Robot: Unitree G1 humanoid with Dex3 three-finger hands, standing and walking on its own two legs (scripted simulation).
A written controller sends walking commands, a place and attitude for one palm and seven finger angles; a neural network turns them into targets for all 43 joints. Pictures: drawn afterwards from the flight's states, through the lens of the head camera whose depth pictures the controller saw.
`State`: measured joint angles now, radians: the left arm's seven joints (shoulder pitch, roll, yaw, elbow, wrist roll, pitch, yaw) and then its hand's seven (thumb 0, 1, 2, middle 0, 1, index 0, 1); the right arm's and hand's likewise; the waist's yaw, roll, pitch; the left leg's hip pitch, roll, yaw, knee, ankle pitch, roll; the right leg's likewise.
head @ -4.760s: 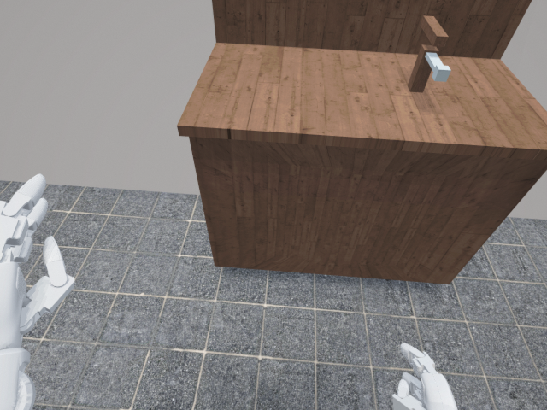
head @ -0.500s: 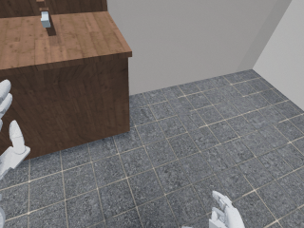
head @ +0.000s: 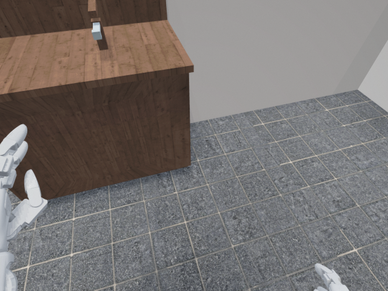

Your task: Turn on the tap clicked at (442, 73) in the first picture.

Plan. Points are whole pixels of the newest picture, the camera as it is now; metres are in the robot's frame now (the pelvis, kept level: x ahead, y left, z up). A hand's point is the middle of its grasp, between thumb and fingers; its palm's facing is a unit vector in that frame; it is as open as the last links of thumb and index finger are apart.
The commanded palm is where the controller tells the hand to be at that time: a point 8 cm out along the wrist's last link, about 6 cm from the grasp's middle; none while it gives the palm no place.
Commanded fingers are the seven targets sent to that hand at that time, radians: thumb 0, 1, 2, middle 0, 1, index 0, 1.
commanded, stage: take the last steps up to it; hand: left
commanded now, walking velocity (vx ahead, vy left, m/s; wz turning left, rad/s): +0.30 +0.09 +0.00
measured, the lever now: (96, 34) +0.91 +0.41 +0.12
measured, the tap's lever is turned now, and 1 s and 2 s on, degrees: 0 0 0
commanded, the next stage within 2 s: none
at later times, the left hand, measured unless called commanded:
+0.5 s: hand (35, 164) +0.27 +0.28 +0.17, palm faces +0.40 -0.79 -0.47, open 7.4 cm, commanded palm +0.23 +0.31 +0.17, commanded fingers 0.00 0.90 0.90 -0.20 -0.30 -0.20 -0.30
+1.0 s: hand (54, 118) +0.39 +0.30 +0.17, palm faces +0.42 -0.83 -0.38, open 7.4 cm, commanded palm +0.33 +0.34 +0.17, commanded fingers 0.00 0.90 0.90 -0.20 -0.30 -0.20 -0.30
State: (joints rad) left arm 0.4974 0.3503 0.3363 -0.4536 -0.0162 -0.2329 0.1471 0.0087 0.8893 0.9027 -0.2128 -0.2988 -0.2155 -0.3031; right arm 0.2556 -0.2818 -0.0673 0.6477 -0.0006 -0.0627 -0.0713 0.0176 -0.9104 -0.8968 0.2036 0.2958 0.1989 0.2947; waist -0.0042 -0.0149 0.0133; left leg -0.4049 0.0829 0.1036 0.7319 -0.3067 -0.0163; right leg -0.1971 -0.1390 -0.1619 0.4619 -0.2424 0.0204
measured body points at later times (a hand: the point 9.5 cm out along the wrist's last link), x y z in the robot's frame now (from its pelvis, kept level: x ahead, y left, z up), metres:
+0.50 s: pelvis +0.06 +0.04 -0.01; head +0.07 +0.03 +0.44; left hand +0.25 +0.32 +0.19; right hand +0.20 -0.16 -0.11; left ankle +0.04 +0.14 -0.74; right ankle +0.09 -0.06 -0.74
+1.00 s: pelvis +0.16 +0.06 -0.02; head +0.18 +0.08 +0.43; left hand +0.36 +0.35 +0.19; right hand +0.32 -0.18 -0.10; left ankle +0.21 +0.17 -0.74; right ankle +0.09 -0.04 -0.69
